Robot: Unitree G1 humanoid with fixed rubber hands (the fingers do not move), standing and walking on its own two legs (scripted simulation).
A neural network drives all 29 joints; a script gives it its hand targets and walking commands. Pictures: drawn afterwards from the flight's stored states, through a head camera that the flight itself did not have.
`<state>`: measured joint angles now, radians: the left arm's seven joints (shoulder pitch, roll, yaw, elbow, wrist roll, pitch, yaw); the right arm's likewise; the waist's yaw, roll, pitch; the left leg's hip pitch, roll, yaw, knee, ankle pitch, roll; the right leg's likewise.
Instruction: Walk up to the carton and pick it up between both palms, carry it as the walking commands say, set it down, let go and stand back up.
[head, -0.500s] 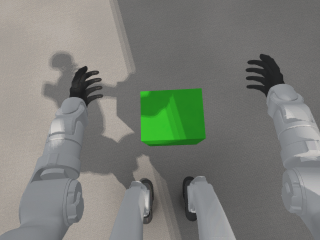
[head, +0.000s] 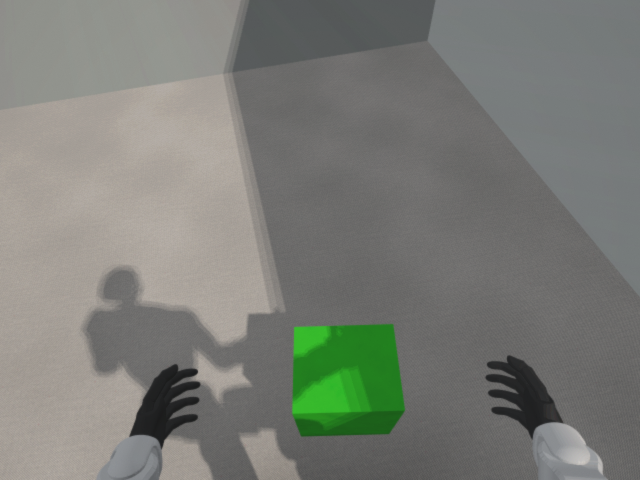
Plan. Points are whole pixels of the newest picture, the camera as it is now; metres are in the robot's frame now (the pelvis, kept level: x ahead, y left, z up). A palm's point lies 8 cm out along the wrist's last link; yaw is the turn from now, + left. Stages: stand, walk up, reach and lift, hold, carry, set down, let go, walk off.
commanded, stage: let go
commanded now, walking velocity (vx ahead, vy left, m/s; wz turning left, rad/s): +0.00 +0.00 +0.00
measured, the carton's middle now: (344, 383) +0.41 -0.03 -0.60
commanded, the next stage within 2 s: stand in 0.60 s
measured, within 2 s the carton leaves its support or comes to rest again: neither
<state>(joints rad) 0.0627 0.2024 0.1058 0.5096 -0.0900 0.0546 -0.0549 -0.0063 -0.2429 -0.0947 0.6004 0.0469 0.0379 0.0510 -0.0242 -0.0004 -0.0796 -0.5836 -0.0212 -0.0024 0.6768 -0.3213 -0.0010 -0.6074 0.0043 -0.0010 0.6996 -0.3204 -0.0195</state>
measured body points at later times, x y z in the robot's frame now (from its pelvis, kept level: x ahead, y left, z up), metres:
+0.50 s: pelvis -0.01 +0.00 +0.02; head +0.00 -0.01 +0.46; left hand +0.17 +0.23 -0.05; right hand +0.15 -0.25 -0.06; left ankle +0.00 +0.12 -0.72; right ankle +0.01 -0.11 -0.72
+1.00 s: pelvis +0.02 +0.00 +0.02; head +0.02 +0.00 +0.46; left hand +0.17 +0.28 -0.07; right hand +0.17 -0.27 -0.06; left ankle +0.00 +0.12 -0.72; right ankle +0.01 -0.11 -0.72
